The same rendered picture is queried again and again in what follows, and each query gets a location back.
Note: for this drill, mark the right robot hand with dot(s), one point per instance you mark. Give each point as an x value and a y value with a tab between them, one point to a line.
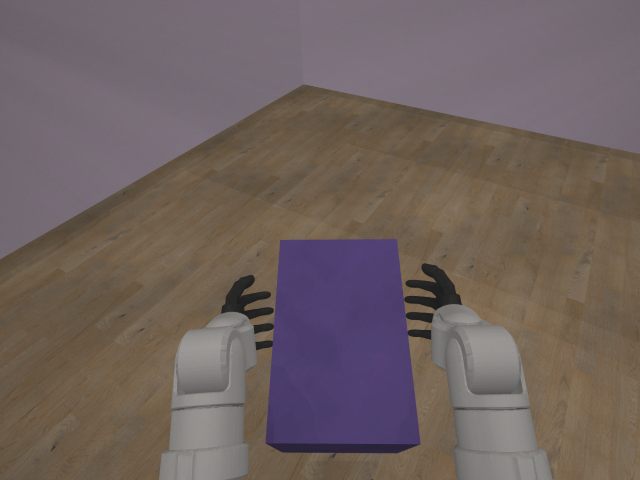
445	293

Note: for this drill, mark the left robot hand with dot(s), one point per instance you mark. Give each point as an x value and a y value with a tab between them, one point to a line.
235	303

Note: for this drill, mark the carton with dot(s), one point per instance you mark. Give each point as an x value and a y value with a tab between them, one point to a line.
341	376

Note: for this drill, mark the right robot forearm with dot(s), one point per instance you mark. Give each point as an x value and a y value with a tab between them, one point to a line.
494	428

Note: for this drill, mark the left robot forearm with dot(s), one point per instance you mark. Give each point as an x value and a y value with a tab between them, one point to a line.
209	385

